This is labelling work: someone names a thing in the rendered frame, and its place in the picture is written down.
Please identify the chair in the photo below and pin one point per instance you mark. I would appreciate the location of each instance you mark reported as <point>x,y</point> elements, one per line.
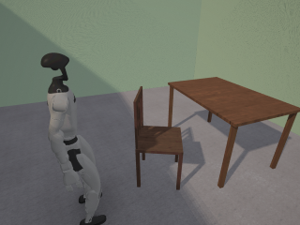
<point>155,140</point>

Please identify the robot right foot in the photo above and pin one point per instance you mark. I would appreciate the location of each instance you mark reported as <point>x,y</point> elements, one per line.
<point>96,220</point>

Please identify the robot left foot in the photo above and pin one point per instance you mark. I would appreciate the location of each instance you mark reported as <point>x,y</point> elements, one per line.
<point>82,199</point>

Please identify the table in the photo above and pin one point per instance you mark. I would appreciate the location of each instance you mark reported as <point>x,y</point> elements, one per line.
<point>236,105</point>

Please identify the right robot hand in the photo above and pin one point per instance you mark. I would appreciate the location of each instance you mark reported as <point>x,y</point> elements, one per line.
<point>72,178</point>

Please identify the right robot forearm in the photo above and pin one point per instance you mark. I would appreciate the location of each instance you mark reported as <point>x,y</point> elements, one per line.
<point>59,148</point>

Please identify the right robot upper arm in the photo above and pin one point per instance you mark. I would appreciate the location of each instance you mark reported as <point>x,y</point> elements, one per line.
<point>59,108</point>

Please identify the robot foot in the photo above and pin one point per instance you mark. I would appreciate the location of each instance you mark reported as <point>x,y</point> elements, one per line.
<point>96,220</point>
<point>82,199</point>

